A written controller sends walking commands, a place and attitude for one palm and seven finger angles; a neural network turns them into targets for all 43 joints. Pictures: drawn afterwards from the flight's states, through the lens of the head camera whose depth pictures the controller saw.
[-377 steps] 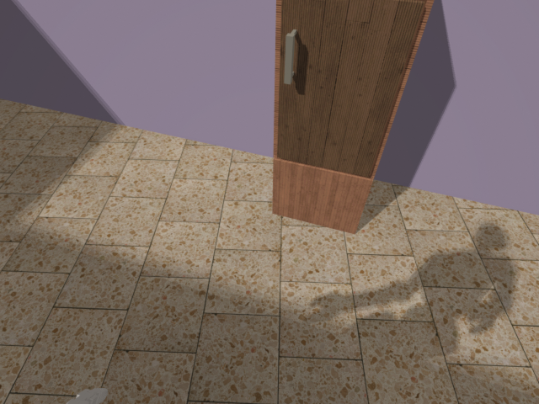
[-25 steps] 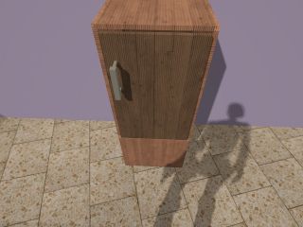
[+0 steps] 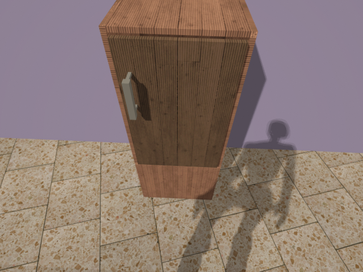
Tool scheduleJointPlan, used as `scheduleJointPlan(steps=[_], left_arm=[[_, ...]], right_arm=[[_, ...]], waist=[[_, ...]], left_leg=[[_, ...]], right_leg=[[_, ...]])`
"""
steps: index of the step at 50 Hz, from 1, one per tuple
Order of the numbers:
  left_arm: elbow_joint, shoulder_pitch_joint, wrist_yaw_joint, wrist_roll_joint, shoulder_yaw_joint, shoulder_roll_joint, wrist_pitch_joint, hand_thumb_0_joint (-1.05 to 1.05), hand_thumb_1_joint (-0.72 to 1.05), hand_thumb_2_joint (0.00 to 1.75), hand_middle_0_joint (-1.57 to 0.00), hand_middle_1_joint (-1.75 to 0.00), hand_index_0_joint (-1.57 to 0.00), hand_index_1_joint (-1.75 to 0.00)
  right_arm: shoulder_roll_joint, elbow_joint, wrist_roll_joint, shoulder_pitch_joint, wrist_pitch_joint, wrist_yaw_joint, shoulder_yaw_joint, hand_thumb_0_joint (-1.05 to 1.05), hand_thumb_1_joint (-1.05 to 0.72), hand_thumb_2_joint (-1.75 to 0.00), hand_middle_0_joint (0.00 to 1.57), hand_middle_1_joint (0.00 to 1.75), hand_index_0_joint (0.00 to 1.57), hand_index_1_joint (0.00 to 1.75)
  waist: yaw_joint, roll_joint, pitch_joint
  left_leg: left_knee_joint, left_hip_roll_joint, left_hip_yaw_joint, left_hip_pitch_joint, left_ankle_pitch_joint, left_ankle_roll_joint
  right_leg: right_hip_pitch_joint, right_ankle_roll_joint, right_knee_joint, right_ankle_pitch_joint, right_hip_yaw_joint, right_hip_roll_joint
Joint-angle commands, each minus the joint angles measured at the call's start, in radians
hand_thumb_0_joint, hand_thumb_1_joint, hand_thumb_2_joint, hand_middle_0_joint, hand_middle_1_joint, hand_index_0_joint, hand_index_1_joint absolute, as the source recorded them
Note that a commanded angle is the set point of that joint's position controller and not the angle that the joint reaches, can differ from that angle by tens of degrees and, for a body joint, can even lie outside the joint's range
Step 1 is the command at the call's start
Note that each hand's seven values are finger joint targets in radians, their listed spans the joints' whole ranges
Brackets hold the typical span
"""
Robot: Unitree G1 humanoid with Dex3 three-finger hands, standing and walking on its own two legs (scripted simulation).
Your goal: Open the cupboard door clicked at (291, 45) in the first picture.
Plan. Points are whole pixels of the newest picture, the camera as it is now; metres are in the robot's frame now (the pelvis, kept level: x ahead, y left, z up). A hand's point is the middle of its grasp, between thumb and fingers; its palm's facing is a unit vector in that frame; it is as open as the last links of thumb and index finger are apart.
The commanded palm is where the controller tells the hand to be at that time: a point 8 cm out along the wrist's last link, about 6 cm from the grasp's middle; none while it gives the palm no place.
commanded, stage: look again from close up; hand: left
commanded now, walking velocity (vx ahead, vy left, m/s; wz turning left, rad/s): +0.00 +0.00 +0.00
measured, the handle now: (131, 96) +0.59 +0.19 +0.04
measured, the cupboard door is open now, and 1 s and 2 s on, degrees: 0 0 0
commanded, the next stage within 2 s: come to a stop and stand still in 0.10 s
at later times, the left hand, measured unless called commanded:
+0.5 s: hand out of the picture +0.03 +0.19 -0.17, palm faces +0.02 -0.97 -0.24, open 7.4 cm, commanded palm none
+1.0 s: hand out of the picture +0.02 +0.18 -0.17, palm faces +0.01 -0.97 -0.23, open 7.4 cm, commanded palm none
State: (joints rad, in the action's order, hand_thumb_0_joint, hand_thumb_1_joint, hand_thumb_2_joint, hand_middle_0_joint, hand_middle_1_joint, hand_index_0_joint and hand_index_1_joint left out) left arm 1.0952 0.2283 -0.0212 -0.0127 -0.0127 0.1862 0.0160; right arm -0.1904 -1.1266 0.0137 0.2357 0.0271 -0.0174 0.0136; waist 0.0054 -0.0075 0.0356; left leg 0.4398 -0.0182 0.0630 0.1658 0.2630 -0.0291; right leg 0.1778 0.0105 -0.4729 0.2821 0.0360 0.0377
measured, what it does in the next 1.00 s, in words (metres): stands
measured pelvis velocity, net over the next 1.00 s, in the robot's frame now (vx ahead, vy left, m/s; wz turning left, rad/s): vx -0.01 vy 0.00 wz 0.01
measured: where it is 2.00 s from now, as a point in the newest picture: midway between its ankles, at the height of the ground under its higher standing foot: outside the picture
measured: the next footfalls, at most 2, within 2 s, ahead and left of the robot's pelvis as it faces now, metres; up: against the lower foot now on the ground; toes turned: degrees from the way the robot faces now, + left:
none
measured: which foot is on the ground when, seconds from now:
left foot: down 0.00-1.00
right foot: down 0.00-1.00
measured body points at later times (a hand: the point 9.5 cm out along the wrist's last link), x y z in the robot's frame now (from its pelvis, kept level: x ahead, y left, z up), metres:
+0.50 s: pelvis +0.01 -0.01 +0.00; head +0.02 -0.02 +0.45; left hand +0.03 +0.24 -0.15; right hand +0.05 -0.26 -0.15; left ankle -0.02 +0.10 -0.74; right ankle -0.02 -0.12 -0.74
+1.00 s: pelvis -0.01 +0.00 +0.00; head +0.00 -0.02 +0.45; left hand +0.02 +0.23 -0.15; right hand +0.03 -0.23 -0.17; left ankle -0.02 +0.10 -0.74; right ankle -0.02 -0.12 -0.74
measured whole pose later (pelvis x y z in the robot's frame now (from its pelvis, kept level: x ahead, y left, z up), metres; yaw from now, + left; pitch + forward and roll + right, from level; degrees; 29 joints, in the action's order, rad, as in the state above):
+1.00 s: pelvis -0.01 +0.00 +0.00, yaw +1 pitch -2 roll +0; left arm 1.05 0.25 -0.02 -0.01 -0.02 0.17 0.01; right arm -0.19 -1.03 0.02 0.26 0.01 -0.02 0.02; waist 0.01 0.03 0.03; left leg 0.50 -0.01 0.05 0.19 0.29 -0.02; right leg 0.19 0.00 -0.52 0.30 0.05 0.04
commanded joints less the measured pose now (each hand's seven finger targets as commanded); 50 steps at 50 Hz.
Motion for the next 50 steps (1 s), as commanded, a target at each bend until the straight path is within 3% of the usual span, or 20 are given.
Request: scheduleJointPlan(steps=[1,10,15,26,34,35,36,37,38,40,42,45,47,50], left_arm=[[-0.03,0.043,-0.009,0.0,0.024,0.135,0.012,0.0,0.9,0.9,-0.2,-0.3,-0.2,-0.3],[-0.033,0.044,-0.009,-0.001,0.029,0.131,0.015,0.0,0.9,0.9,-0.2,-0.3,-0.2,-0.3],[-0.042,0.03,-0.011,0.0,0.036,0.158,0.018,0.0,0.9,0.9,-0.2,-0.3,-0.2,-0.3],[-0.04,0.01,-0.004,0.0,0.037,0.188,0.021,0.0,0.9,0.9,-0.2,-0.3,-0.2,-0.3],[-0.037,0.0,-0.002,0.0,0.035,0.199,0.02,0.0,0.9,0.9,-0.2,-0.3,-0.2,-0.3],[-0.008,0.108,-0.054,-0.007,0.027,0.131,0.031,0.0,0.9,0.9,-0.2,-0.3,-0.2,-0.3],[-0.051,0.082,-0.045,-0.001,0.028,0.186,0.038,0.0,0.9,0.9,-0.2,-0.3,-0.2,-0.3],[-0.068,0.052,-0.037,0.0,0.023,0.179,0.04,0.0,0.9,0.9,-0.2,-0.3,-0.2,-0.3],[-0.084,0.028,-0.029,0.0,0.025,0.172,0.035,0.0,0.9,0.9,-0.2,-0.3,-0.2,-0.3],[-0.09,0.036,-0.024,0.004,0.022,0.153,0.022,0.0,0.9,0.9,-0.2,-0.3,-0.2,-0.3],[-0.085,0.043,-0.019,0.004,0.017,0.136,0.009,0.0,0.9,0.9,-0.2,-0.3,-0.2,-0.3],[-0.084,0.041,-0.013,0.001,0.016,0.127,0.003,0.0,0.9,0.9,-0.2,-0.3,-0.2,-0.3],[-0.082,0.04,-0.011,0.001,0.016,0.122,0.001,0.0,0.9,0.9,-0.2,-0.3,-0.2,-0.3],[-0.075,0.048,-0.01,0.001,0.018,0.118,0.0,0.0,0.9,0.9,-0.2,-0.3,-0.2,-0.3]], right_arm=[[-0.121,0.03,-0.002,0.026,0.017,-0.012,-0.025,0.0,-0.9,-0.9,0.2,0.3,0.2,0.3],[-0.117,0.029,-0.002,0.021,0.019,-0.016,-0.027,0.0,-0.9,-0.9,0.2,0.3,0.2,0.3],[-0.139,0.035,-0.005,0.004,0.019,-0.019,-0.032,0.0,-0.9,-0.9,0.2,0.3,0.2,0.3],[-0.167,0.036,-0.003,-0.028,0.015,-0.014,-0.033,0.0,-0.9,-0.9,0.2,0.3,0.2,0.3],[-0.18,0.033,-0.001,-0.037,0.015,-0.012,-0.026,0.0,-0.9,-0.9,0.2,0.3,0.2,0.3],[-0.139,0.098,-0.013,-0.061,0.013,-0.006,-0.026,0.0,-0.9,-0.9,0.2,0.3,0.2,0.3],[-0.076,0.123,-0.009,-0.004,0.0,0.001,-0.014,0.0,-0.9,-0.9,0.2,0.3,0.2,0.3],[-0.081,0.126,-0.008,0.031,-0.005,0.003,-0.016,0.0,-0.9,-0.9,0.2,0.3,0.2,0.3],[-0.085,0.133,-0.002,0.047,-0.005,0.006,-0.019,0.0,-0.9,-0.9,0.2,0.3,0.2,0.3],[-0.114,0.148,0.003,0.04,0.0,0.002,-0.017,0.0,-0.9,-0.9,0.2,0.3,0.2,0.3],[-0.12,0.157,0.001,0.025,-0.002,-0.003,-0.015,0.0,-0.9,-0.9,0.2,0.3,0.2,0.3],[-0.12,0.16,0.001,0.034,0.0,-0.004,-0.015,0.0,-0.9,-0.9,0.2,0.3,0.2,0.3],[-0.11,0.149,0.0,0.04,-0.002,-0.004,-0.017,0.0,-0.9,-0.9,0.2,0.3,0.2,0.3],[-0.108,0.129,0.002,0.055,0.002,-0.005,-0.016,0.0,-0.9,-0.9,0.2,0.3,0.2,0.3]], waist=[[-0.01,0.002,-0.006],[-0.011,0.0,-0.029],[-0.011,-0.003,-0.037],[-0.011,-0.013,-0.033],[-0.011,-0.009,-0.026],[-0.025,-0.001,0.007],[0.013,-0.038,-0.052],[0.026,-0.037,-0.076],[0.026,0.041,-0.072],[0.007,0.117,-0.061],[-0.005,0.072,-0.017],[-0.007,0.004,0.025],[-0.005,-0.015,0.063],[-0.007,-0.007,0.058]], left_leg=[[-0.075,0.119,-0.11,0.015,-0.195,-0.013],[-0.067,0.124,-0.108,-0.009,-0.257,-0.012],[-0.066,0.129,-0.112,-0.02,-0.321,-0.01],[-0.084,0.127,-0.113,-0.017,-0.223,-0.007],[-0.097,0.129,-0.119,-0.015,-0.227,-0.003],[0.121,0.126,-0.048,0.052,-0.284,0.03],[0.093,0.087,-0.068,0.081,-0.031,0.026],[0.07,0.086,-0.06,0.064,0.006,0.03],[0.031,0.092,-0.061,0.039,-0.076,0.023],[0.007,0.129,-0.113,0.037,-0.267,0.0],[-0.025,0.136,-0.132,0.068,-0.201,-0.015],[-0.049,0.125,-0.135,0.088,-0.12,-0.02],[-0.073,0.116,-0.135,0.104,-0.046,-0.018],[-0.092,0.115,-0.137,0.1,-0.03,-0.021]], right_leg=[[0.001,-0.046,0.075,-0.208,-0.087,0.085],[-0.017,-0.046,0.071,-0.263,-0.08,0.083],[-0.027,-0.049,0.065,-0.337,-0.083,0.091],[-0.031,-0.053,0.11,-0.263,-0.089,0.096],[-0.033,-0.051,0.118,-0.251,-0.088,0.093],[-0.021,-0.006,0.089,-0.66,-0.136,0.146],[-0.066,-0.052,0.079,-0.634,-0.157,0.185],[-0.052,-0.081,0.07,-0.512,-0.129,0.173],[-0.036,-0.086,0.036,-0.433,-0.093,0.138],[-0.018,-0.067,0.001,-0.259,-0.056,0.08],[0.002,-0.056,0.022,-0.107,-0.05,0.056],[0.025,-0.047,0.041,-0.049,-0.054,0.053],[0.054,-0.047,0.064,0.008,-0.065,0.054],[0.054,-0.046,0.063,0.015,-0.064,0.053]])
